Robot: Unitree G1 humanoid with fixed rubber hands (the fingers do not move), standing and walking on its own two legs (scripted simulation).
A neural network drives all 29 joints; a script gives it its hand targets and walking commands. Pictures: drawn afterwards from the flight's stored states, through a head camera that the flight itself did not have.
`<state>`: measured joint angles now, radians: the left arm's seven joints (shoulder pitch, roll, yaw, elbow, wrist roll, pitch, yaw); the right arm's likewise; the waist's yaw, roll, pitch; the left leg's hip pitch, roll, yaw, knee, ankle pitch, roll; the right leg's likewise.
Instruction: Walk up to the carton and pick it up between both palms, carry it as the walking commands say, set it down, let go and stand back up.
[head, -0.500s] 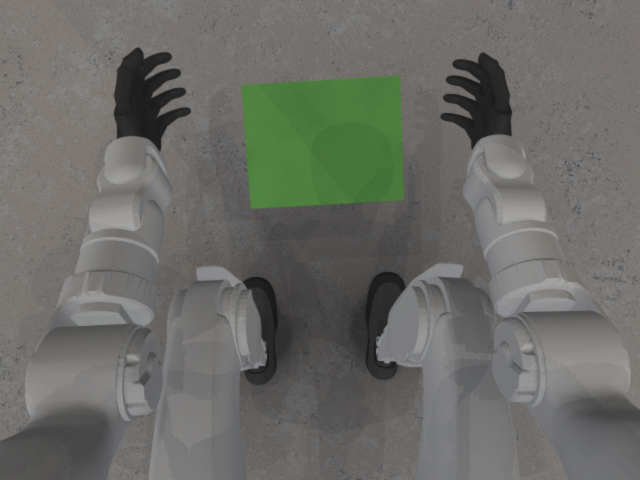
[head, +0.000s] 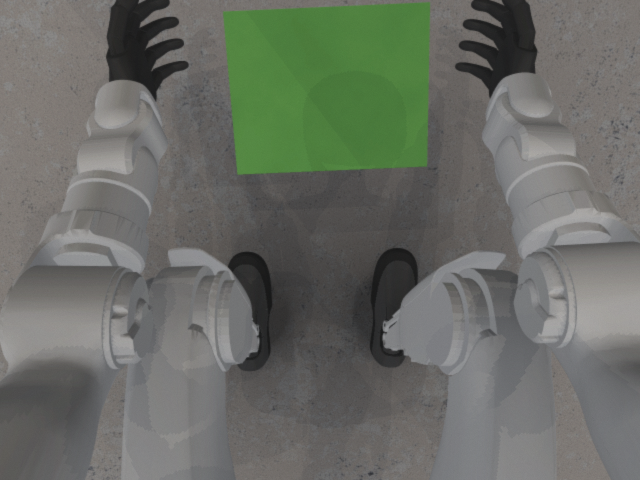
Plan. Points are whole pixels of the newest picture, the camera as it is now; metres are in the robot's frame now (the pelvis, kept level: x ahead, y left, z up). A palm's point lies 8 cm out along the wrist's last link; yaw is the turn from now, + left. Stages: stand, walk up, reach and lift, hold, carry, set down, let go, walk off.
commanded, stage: reach and lift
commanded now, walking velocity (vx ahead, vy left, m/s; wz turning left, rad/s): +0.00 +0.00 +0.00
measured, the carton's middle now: (327, 103) +0.48 -0.01 -0.31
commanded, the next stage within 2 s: none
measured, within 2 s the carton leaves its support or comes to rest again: leaves its support in 1.70 s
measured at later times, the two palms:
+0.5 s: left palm (140, 71) +0.50 +0.18 -0.20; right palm (508, 72) +0.50 -0.20 -0.21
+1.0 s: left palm (180, 60) +0.51 +0.14 -0.20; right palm (478, 59) +0.51 -0.17 -0.21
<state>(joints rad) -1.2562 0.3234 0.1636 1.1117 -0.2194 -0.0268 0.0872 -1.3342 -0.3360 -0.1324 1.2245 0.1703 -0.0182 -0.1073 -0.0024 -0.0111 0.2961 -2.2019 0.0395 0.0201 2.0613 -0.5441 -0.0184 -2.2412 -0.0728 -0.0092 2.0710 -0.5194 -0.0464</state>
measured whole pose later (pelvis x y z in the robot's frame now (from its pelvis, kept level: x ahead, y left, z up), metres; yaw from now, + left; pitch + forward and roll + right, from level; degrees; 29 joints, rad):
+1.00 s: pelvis +0.00 +0.00 -0.01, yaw -1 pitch +39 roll +3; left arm -1.37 0.27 0.10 1.23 -0.19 -0.07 0.08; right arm -1.43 -0.28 -0.06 1.30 0.18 -0.07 -0.10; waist 0.00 0.00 0.30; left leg -2.23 0.04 0.02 2.11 -0.56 -0.02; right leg -2.28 -0.04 0.01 2.11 -0.51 -0.04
